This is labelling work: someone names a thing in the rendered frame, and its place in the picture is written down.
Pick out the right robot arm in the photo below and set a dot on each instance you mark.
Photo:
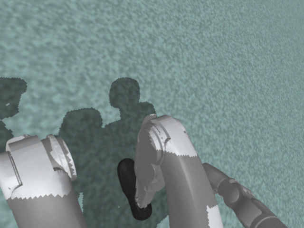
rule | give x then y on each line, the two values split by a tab
251	212

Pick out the right robot foot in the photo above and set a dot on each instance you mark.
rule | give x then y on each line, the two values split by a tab
127	179

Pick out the right robot hand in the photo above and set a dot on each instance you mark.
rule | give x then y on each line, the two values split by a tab
215	176

